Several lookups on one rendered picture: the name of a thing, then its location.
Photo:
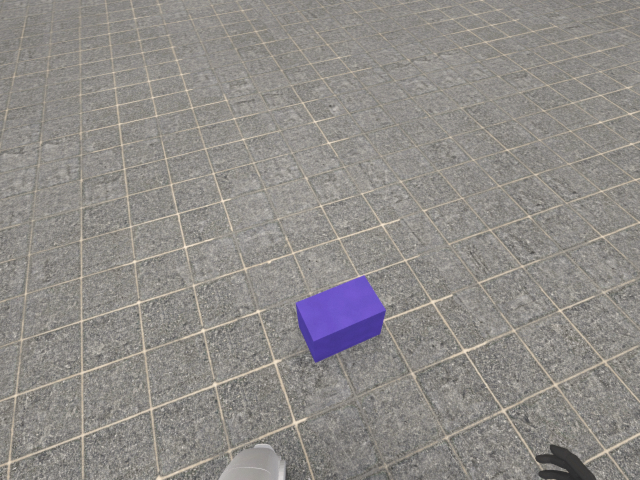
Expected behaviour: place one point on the carton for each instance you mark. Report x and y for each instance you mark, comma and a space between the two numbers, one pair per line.
339, 318

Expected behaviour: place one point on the robot left thigh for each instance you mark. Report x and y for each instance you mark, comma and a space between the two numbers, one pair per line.
255, 464

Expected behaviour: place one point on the robot left shin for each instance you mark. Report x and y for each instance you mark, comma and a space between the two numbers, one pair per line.
263, 446

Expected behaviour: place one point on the right robot hand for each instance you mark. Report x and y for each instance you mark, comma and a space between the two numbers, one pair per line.
563, 458

